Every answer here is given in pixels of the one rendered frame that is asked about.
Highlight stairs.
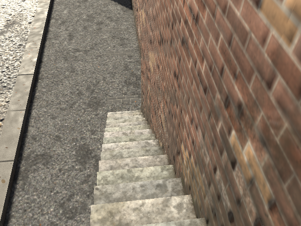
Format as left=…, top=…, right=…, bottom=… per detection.
left=90, top=110, right=207, bottom=226

